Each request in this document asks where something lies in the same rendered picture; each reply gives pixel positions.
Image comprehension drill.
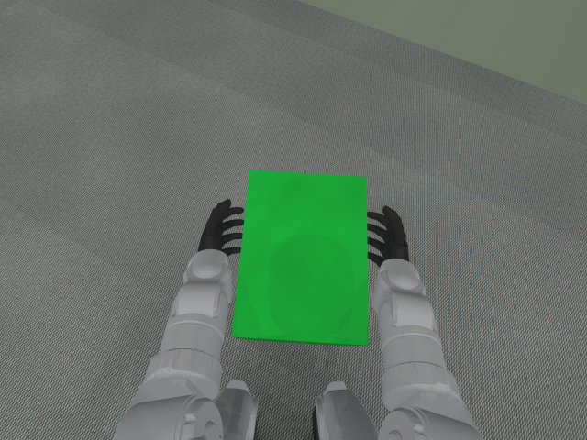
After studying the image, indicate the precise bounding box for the robot left upper arm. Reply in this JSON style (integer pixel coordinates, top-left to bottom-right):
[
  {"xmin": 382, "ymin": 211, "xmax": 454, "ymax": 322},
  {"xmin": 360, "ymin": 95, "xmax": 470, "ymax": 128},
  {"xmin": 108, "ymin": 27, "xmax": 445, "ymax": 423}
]
[{"xmin": 114, "ymin": 394, "xmax": 224, "ymax": 440}]

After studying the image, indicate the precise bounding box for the right robot forearm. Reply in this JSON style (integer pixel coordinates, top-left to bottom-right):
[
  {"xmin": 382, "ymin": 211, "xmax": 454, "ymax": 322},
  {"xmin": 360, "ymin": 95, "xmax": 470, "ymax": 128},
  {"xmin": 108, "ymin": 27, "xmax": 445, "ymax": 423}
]
[{"xmin": 371, "ymin": 258, "xmax": 480, "ymax": 434}]

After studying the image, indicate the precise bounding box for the carton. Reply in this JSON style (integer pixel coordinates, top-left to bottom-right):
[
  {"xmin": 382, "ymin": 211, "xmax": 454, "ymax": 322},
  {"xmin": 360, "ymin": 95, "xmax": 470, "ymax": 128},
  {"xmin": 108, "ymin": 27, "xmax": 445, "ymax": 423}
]
[{"xmin": 231, "ymin": 170, "xmax": 369, "ymax": 346}]

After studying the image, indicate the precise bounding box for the right robot hand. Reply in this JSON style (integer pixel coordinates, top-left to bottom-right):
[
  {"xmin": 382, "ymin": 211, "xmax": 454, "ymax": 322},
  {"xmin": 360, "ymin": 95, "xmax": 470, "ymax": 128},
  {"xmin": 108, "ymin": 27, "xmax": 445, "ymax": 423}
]
[{"xmin": 367, "ymin": 205, "xmax": 409, "ymax": 267}]

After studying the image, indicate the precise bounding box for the left robot forearm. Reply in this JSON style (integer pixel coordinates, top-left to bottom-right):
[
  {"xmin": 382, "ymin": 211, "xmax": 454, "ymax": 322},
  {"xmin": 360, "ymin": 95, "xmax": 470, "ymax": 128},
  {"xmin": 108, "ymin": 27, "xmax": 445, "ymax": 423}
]
[{"xmin": 113, "ymin": 249, "xmax": 233, "ymax": 440}]

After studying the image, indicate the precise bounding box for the robot right shin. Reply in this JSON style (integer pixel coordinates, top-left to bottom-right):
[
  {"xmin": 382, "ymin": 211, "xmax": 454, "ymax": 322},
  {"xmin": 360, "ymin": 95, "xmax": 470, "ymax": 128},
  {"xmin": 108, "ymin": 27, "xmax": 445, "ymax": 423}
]
[{"xmin": 323, "ymin": 380, "xmax": 358, "ymax": 398}]

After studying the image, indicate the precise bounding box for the robot right upper arm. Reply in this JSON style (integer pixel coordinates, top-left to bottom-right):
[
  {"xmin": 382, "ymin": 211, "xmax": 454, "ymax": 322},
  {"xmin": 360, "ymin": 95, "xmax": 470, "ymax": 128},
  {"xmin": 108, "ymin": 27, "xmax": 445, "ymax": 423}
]
[{"xmin": 378, "ymin": 406, "xmax": 483, "ymax": 440}]

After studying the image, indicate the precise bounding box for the right robot thigh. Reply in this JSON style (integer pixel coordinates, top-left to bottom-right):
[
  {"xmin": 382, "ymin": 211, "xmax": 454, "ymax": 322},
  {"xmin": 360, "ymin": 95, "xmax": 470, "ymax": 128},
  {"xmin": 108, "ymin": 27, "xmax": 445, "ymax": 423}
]
[{"xmin": 316, "ymin": 390, "xmax": 379, "ymax": 440}]

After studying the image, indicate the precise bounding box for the left robot hand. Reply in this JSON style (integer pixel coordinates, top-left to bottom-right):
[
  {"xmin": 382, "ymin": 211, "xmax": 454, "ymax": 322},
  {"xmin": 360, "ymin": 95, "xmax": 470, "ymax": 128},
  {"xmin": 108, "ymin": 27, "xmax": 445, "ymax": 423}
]
[{"xmin": 198, "ymin": 199, "xmax": 244, "ymax": 256}]

